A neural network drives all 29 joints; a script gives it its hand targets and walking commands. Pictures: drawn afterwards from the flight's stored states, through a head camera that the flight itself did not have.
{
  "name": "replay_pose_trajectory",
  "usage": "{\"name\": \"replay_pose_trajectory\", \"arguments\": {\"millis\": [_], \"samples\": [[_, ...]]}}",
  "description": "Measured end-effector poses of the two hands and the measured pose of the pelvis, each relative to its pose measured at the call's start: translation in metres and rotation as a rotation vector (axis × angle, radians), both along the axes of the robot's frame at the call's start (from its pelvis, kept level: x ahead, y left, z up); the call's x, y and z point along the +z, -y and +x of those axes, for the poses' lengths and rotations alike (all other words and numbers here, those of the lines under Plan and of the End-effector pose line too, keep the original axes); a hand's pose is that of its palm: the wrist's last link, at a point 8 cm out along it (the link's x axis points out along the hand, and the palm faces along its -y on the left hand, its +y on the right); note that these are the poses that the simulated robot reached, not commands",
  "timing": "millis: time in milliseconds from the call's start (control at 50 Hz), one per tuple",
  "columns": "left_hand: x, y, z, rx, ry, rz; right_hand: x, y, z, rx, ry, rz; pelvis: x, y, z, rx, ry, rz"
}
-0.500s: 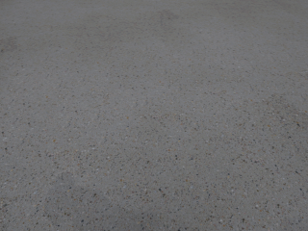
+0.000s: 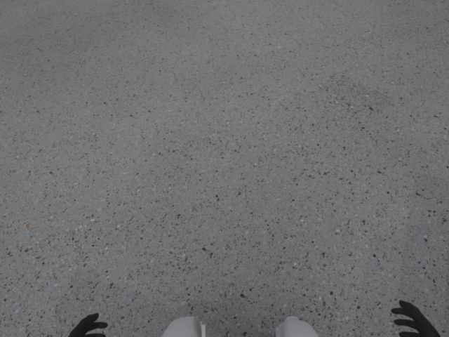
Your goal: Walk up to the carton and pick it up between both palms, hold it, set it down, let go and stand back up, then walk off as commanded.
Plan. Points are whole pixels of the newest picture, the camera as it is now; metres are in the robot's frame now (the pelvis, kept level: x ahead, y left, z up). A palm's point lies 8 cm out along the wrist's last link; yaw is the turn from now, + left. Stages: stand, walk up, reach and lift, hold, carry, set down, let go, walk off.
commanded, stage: walk up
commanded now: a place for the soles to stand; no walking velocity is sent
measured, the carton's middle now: out of the picture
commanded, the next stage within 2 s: none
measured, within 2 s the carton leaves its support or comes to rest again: neither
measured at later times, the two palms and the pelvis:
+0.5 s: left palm (133, 306) +0.18 +0.21 -0.09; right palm out of the picture -0.14 -0.36 -0.04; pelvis -0.05 -0.03 +0.02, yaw -27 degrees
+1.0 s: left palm (245, 288) +0.21 +0.00 -0.08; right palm out of the picture -0.29 -0.39 -0.07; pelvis -0.09 -0.13 +0.00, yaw -52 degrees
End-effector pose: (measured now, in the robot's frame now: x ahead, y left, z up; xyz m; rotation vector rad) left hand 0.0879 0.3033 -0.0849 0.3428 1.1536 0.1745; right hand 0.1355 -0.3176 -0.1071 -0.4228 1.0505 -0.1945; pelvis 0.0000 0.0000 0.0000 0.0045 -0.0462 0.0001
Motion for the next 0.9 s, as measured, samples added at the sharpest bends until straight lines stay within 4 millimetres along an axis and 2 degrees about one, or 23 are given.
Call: {"name": "replay_pose_trajectory", "arguments": {"millis": [80,160,260,360,480,560,620,700,740,800,900], "samples": [[0.005,0.018,0.017,-0.053,0.026,-0.019,0.01,0.008,-0.024,-0.034,0.005,0.01,0.008,0.005,-0.009,-0.067,-0.007,-0.005],[-0.001,0.027,0.038,-0.142,0.051,-0.038,0.022,0.014,-0.062,-0.063,-0.003,-0.02,0.008,0.008,-0.019,-0.131,-0.014,-0.017],[-0.016,0.044,0.062,-0.233,0.073,-0.075,0.038,0.019,-0.13,-0.167,-0.024,-0.081,0.005,0.007,-0.029,-0.213,-0.003,-0.015],[-0.01,0.067,0.074,-0.386,0.032,-0.088,0.062,0.027,-0.199,-0.319,-0.028,-0.131,0.018,0.011,-0.036,-0.324,-0.015,-0.021],[-0.004,0.089,0.085,-0.504,-0.011,-0.084,0.069,0.038,-0.265,-0.435,-0.034,-0.157,0.02,0.024,-0.049,-0.447,-0.017,-0.017],[0.004,0.122,0.097,-0.59,-0.009,-0.074,0.066,0.051,-0.301,-0.498,-0.014,-0.154,0.017,0.041,-0.061,-0.529,-0.015,-0.004],[0.011,0.159,0.108,-0.667,0.018,-0.059,0.057,0.065,-0.332,-0.551,-0.001,-0.14,0.013,0.059,-0.073,-0.577,-0.016,0.013],[0.02,0.213,0.114,-0.739,0.092,-0.038,0.032,0.086,-0.376,-0.645,-0.032,-0.089,0.005,0.083,-0.088,-0.624,-0.007,-0.011],[0.028,0.233,0.113,-0.762,0.121,-0.042,0.026,0.09,-0.39,-0.702,-0.045,-0.055,0.007,0.091,-0.091,-0.671,-0.002,0.0],[0.036,0.252,0.112,-0.779,0.141,-0.025,0.024,0.091,-0.399,-0.73,-0.016,-0.027,0.011,0.1,-0.095,-0.723,0.001,-0.007],[0.031,0.273,0.116,-0.821,0.128,-0.023,0.03,0.085,-0.411,-0.761,0.008,-0.03,0.011,0.115,-0.099,-0.827,0.003,-0.021]]}}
